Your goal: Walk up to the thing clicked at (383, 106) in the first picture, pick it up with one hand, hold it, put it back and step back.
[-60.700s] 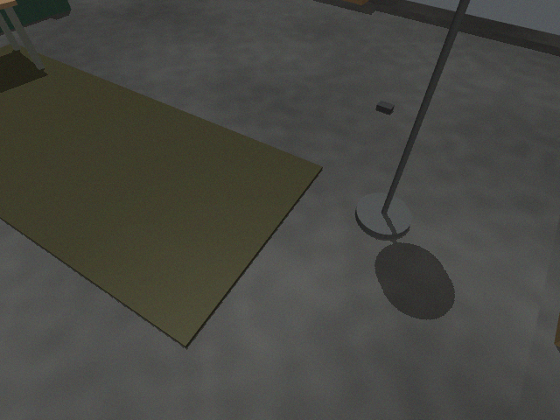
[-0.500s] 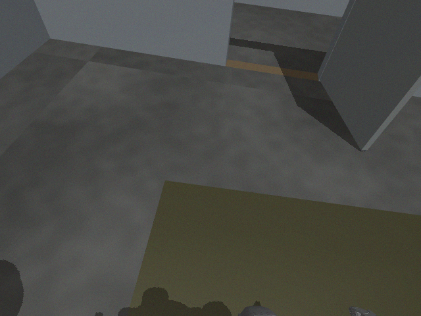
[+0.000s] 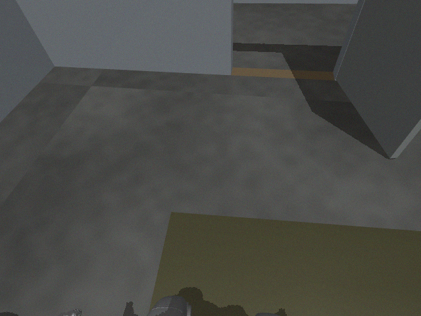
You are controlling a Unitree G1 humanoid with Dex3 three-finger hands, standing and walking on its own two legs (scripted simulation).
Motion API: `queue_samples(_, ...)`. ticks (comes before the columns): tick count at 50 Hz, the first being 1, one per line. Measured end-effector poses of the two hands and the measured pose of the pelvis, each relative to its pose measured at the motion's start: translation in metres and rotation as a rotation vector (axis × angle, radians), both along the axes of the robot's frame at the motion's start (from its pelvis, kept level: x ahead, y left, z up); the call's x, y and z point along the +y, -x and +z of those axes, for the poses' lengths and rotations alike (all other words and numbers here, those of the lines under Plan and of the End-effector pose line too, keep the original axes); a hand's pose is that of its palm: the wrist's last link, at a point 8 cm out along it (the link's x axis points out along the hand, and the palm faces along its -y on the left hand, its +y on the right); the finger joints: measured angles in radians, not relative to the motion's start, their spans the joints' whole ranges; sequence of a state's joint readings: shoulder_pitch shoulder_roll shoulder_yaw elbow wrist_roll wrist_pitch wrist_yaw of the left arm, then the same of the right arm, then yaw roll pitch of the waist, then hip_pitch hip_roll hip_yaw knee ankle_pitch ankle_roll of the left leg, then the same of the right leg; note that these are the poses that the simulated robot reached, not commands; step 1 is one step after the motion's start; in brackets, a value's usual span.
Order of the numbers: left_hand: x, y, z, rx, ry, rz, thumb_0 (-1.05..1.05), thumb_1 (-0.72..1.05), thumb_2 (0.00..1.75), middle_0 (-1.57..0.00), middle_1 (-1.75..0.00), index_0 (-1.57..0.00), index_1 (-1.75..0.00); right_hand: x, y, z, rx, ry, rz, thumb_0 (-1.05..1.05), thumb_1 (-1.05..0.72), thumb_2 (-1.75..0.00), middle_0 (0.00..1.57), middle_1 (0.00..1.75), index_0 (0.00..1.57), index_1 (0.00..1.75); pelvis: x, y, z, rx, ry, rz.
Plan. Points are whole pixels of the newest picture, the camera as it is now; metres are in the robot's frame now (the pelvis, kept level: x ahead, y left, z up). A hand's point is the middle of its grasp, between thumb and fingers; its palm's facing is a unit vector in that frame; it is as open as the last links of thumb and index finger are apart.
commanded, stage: walk up
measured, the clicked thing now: out of the picture -1.08 +0.53 -0.77
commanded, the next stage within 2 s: stand in 1.94 s
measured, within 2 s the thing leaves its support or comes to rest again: neither
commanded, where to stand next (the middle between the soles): +0.33 +0.02 m, yaw -1 degrees
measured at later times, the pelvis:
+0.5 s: pelvis +0.15 +0.05 +0.00, yaw +0 degrees
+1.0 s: pelvis +0.23 +0.02 -0.01, yaw -1 degrees
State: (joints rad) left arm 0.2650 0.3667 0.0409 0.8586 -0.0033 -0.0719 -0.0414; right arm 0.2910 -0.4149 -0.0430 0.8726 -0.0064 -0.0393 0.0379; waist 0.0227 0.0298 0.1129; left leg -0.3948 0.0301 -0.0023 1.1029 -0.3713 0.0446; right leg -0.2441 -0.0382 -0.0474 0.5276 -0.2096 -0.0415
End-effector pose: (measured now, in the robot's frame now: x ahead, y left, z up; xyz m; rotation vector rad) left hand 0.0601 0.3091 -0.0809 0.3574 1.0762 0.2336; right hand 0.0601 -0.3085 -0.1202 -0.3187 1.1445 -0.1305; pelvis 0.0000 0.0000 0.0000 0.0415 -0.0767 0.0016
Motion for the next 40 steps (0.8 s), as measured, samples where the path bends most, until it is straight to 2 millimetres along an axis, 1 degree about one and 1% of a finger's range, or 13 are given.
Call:
queue_samples(3, 0.005, -0.001, 0.001, 0.042, -0.007, 0.001, 0.01, 0.90, 0.90, -0.21, -0.30, -0.20, -0.30, -0.001, -0.025, 0.006, -0.029, 0.002, 0.003, 0.01, -0.91, -0.90, 0.20, 0.30, 0.21, 0.30, 0.002, -0.016, 0.003, 0.002, 0.018, -0.008)
queue_samples(6, 0.014, -0.006, -0.002, 0.064, -0.005, 0.008, 0.01, 0.90, 0.90, -0.21, -0.30, -0.20, -0.30, 0.001, -0.044, 0.010, -0.021, 0.015, 0.011, 0.01, -0.91, -0.90, 0.20, 0.30, 0.20, 0.30, 0.007, -0.033, 0.002, 0.007, 0.041, 0.001)
queue_samples(9, 0.026, -0.015, -0.009, 0.071, 0.007, 0.020, 0.01, 0.90, 0.90, -0.21, -0.30, -0.20, -0.30, 0.006, -0.063, 0.014, 0.000, 0.036, 0.027, 0.01, -0.91, -0.90, 0.20, 0.30, 0.20, 0.30, 0.014, -0.052, -0.001, 0.013, 0.057, 0.009)
queue_samples(12, 0.041, -0.028, -0.023, 0.085, 0.025, 0.030, 0.01, 0.90, 0.90, -0.21, -0.30, -0.20, -0.30, 0.016, -0.087, 0.018, 0.003, 0.065, 0.036, 0.01, -0.91, -0.90, 0.20, 0.30, 0.20, 0.30, 0.025, -0.074, -0.006, 0.020, 0.073, 0.013)
queue_samples(15, 0.057, -0.047, -0.042, 0.110, 0.037, 0.030, 0.01, 0.90, 0.90, -0.21, -0.30, -0.20, -0.30, 0.027, -0.110, 0.022, -0.026, 0.098, 0.033, 0.01, -0.91, -0.90, 0.20, 0.30, 0.20, 0.30, 0.038, -0.097, -0.015, 0.021, 0.051, 0.014)
queue_samples(17, 0.060, -0.063, -0.049, 0.129, 0.049, 0.027, 0.01, 0.90, 0.90, -0.21, -0.30, -0.20, -0.30, 0.035, -0.121, 0.027, -0.059, 0.110, 0.025, 0.01, -0.91, -0.90, 0.20, 0.30, 0.21, 0.30, 0.045, -0.110, -0.016, 0.021, 0.041, 0.000)
queue_samples(22, 0.059, -0.110, -0.047, 0.139, 0.079, -0.024, 0.01, 0.91, 0.90, -0.21, -0.30, -0.20, -0.30, 0.048, -0.133, 0.042, -0.071, 0.111, -0.019, 0.01, -0.91, -0.90, 0.20, 0.30, 0.21, 0.30, 0.052, -0.137, -0.003, 0.014, 0.053, -0.009)
queue_samples(26, 0.058, -0.145, -0.041, 0.120, 0.085, -0.043, 0.01, 0.91, 0.90, -0.21, -0.30, -0.20, -0.30, 0.049, -0.136, 0.046, -0.039, 0.109, -0.041, 0.01, -0.91, -0.89, 0.20, 0.30, 0.21, 0.30, 0.053, -0.157, 0.002, 0.011, 0.047, -0.015)
queue_samples(29, 0.055, -0.168, -0.035, 0.122, 0.077, -0.057, 0.01, 0.91, 0.90, -0.21, -0.30, -0.20, -0.30, 0.045, -0.141, 0.042, -0.014, 0.100, -0.060, 0.01, -0.91, -0.89, 0.20, 0.30, 0.21, 0.30, 0.050, -0.173, 0.003, 0.011, 0.035, -0.028)
queue_samples(32, 0.049, -0.192, -0.030, 0.125, 0.055, -0.072, 0.01, 0.91, 0.90, -0.21, -0.30, -0.20, -0.30, 0.037, -0.148, 0.032, 0.011, 0.086, -0.077, 0.01, -0.90, -0.90, 0.20, 0.30, 0.21, 0.30, 0.045, -0.189, 0.001, 0.016, 0.023, -0.038)
queue_samples(35, 0.039, -0.218, -0.026, 0.109, 0.020, -0.084, 0.01, 0.91, 0.90, -0.21, -0.30, -0.20, -0.30, 0.028, -0.159, 0.014, 0.035, 0.063, -0.089, 0.01, -0.90, -0.90, 0.20, 0.30, 0.21, 0.30, 0.036, -0.203, -0.005, 0.021, 0.009, -0.043)
queue_samples(37, 0.031, -0.235, -0.026, 0.082, -0.007, -0.087, 0.01, 0.91, 0.90, -0.21, -0.30, -0.20, -0.30, 0.021, -0.170, -0.001, 0.046, 0.044, -0.096, 0.01, -0.90, -0.90, 0.20, 0.30, 0.21, 0.30, 0.027, -0.213, -0.013, 0.021, 0.005, -0.043)
queue_samples(40, 0.016, -0.254, -0.023, 0.047, -0.020, -0.092, 0.01, 0.91, 0.90, -0.21, -0.30, -0.20, -0.30, 0.019, -0.188, -0.016, 0.055, 0.017, -0.097, 0.01, -0.91, -0.90, 0.20, 0.30, 0.21, 0.30, 0.019, -0.219, -0.016, 0.014, 0.027, -0.045)
